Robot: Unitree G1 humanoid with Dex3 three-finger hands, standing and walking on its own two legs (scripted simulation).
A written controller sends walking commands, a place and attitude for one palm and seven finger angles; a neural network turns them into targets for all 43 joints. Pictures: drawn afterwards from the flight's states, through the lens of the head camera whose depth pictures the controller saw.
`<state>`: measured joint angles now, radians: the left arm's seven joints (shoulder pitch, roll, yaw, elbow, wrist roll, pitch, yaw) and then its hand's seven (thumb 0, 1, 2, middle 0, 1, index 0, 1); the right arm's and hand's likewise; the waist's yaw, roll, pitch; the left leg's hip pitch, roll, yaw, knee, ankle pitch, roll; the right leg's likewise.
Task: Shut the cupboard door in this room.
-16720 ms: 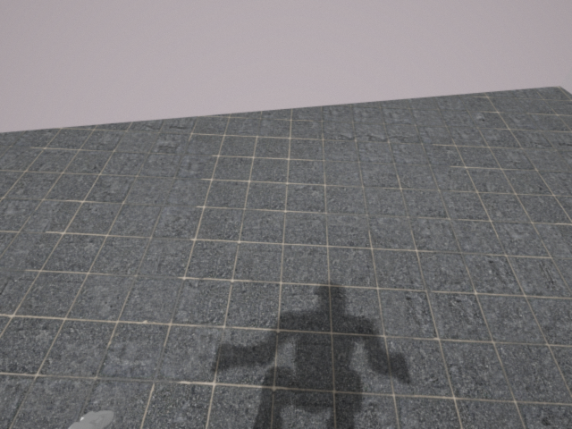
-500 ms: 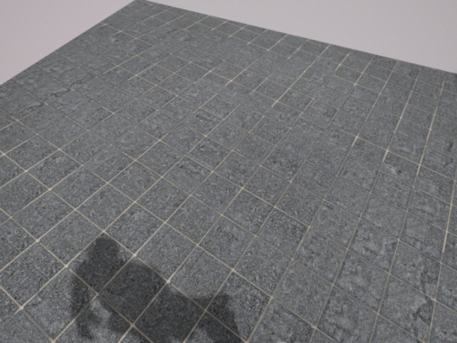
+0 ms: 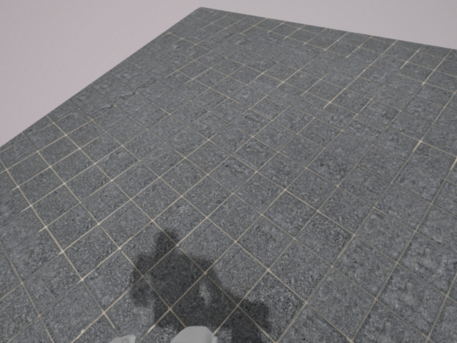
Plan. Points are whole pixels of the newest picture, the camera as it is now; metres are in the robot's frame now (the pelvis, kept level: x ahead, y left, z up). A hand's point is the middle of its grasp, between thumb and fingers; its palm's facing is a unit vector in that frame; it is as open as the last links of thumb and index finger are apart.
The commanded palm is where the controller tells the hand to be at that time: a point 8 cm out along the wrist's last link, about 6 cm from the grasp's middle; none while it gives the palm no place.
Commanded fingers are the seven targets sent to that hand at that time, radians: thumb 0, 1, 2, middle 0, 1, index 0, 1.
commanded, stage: turn or walk to find it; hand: left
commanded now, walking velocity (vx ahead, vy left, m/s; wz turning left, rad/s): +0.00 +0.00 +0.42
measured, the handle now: out of the picture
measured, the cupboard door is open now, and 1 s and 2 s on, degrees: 84 84 84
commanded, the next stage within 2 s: none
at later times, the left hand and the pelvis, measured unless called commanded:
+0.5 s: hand out of the picture -0.02 +0.27 -0.17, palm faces +0.26 -0.93 -0.26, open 7.4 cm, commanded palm none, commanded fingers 0.00 0.90 0.90 -0.20 -0.30 -0.20 -0.30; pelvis -0.02 +0.04 +0.00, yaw +12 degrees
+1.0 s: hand out of the picture -0.05 +0.18 -0.15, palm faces +0.43 -0.86 -0.26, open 7.4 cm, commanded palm none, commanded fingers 0.00 0.90 0.90 -0.20 -0.30 -0.20 -0.30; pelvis -0.03 -0.01 +0.00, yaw +26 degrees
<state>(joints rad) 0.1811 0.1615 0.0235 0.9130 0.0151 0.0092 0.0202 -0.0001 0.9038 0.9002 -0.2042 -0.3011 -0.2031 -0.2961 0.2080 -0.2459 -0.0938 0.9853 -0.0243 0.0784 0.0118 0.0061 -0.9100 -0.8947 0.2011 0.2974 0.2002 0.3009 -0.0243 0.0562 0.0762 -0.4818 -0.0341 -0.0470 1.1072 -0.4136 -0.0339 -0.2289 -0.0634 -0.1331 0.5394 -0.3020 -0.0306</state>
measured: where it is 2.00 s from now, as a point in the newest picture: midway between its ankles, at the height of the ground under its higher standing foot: outside the picture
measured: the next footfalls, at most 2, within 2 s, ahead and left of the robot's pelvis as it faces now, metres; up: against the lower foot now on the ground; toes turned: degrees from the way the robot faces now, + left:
left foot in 0.30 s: +0.00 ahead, +0.15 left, +0.00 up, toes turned +13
right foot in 0.72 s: +0.05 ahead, -0.09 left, +0.00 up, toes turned +14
